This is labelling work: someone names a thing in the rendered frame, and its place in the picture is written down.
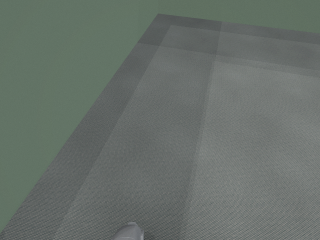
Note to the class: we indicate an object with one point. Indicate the robot left thigh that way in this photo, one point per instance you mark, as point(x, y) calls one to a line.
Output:
point(129, 232)

